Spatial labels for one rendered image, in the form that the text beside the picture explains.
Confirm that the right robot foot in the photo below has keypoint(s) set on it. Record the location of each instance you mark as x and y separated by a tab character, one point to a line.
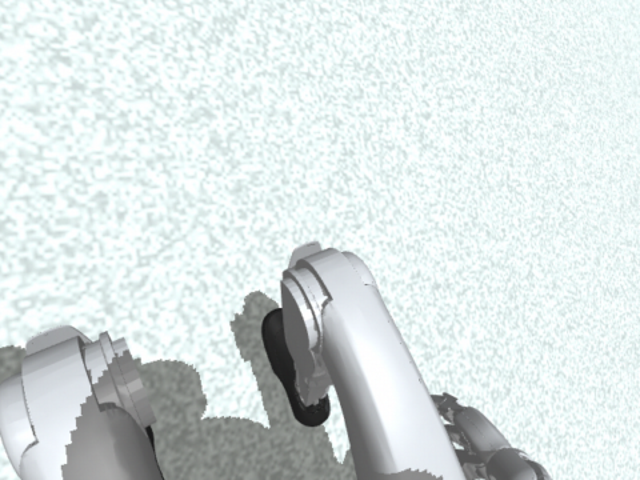
283	366

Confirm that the right robot hand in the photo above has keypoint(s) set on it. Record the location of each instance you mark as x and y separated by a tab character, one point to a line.
472	430

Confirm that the left robot foot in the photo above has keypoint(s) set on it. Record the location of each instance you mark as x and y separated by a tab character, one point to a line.
151	438

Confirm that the right robot arm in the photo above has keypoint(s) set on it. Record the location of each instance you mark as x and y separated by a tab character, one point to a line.
514	464

